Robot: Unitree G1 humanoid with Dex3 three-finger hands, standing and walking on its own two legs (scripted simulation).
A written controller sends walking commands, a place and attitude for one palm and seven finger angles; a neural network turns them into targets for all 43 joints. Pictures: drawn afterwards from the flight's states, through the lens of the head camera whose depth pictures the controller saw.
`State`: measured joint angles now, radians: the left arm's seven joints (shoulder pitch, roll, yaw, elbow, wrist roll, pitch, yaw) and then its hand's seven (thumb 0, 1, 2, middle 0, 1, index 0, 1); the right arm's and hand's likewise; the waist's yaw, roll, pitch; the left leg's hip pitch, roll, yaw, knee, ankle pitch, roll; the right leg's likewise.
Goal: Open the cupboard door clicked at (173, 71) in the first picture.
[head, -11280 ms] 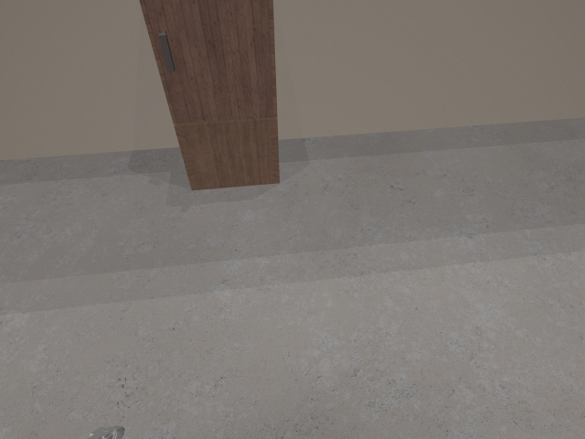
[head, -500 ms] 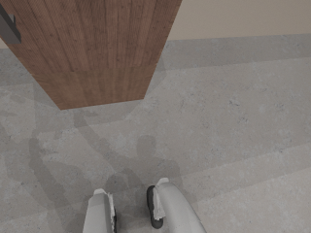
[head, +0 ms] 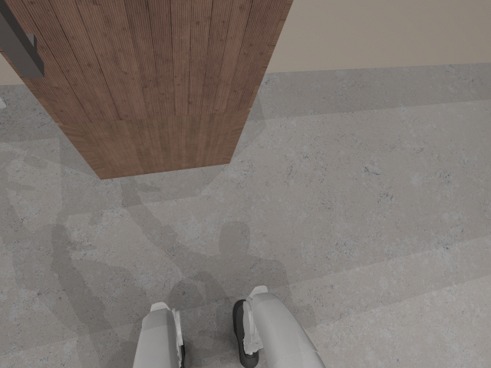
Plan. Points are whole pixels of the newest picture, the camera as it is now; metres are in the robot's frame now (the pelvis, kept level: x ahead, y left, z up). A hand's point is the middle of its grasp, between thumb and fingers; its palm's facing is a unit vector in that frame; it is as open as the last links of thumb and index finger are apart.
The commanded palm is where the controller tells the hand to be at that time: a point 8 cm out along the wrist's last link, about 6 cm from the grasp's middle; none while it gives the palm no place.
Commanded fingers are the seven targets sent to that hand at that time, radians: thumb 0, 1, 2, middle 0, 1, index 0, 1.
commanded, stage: slide the fingers in behind the handle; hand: left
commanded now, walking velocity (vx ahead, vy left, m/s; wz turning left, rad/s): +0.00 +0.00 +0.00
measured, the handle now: (9, 21) +0.59 +0.26 +0.06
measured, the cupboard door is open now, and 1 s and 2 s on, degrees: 0 0 0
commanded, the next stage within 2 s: close the thumb around the handle in 1.66 s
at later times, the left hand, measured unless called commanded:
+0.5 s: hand out of the picture +0.54 +0.29 +0.06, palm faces +0.09 -1.00 -0.01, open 14.0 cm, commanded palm +0.52 +0.31 +0.06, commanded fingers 0.00 -0.50 0.30 -0.30 -1.20 -0.30 -1.20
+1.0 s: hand (9, 54) +0.53 +0.25 +0.07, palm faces +0.08 -1.00 +0.00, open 14.0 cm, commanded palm +0.52 +0.28 +0.06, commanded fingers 0.00 -0.50 0.30 -0.30 -1.20 -0.30 -1.20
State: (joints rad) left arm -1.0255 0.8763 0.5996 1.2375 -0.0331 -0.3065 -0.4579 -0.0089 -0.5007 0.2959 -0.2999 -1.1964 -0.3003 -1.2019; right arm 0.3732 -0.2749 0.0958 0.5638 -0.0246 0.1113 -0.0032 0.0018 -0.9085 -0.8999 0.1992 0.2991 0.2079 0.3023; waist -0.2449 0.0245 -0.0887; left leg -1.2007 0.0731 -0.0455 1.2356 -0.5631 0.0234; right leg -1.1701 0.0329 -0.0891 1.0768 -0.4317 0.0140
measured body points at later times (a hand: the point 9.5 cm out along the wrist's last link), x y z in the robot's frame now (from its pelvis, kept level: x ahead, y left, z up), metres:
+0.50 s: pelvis -0.01 +0.00 +0.00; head +0.19 +0.05 +0.40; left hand +0.53 +0.34 +0.07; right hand -0.02 -0.26 -0.09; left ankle -0.01 +0.10 -0.63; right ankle +0.03 -0.14 -0.63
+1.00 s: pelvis +0.00 +0.00 +0.00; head +0.17 +0.04 +0.42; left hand +0.52 +0.31 +0.07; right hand -0.01 -0.26 -0.09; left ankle -0.01 +0.10 -0.63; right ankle +0.03 -0.14 -0.63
